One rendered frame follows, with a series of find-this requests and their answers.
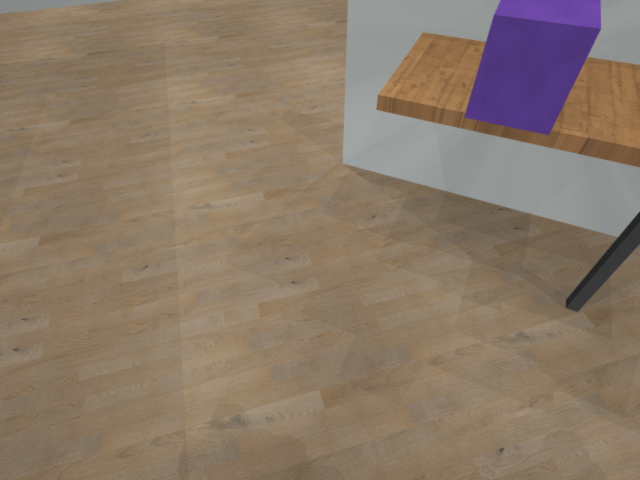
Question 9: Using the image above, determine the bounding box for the carton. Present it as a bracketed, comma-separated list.
[464, 0, 601, 135]

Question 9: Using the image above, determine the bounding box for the table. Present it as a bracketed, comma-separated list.
[376, 32, 640, 312]

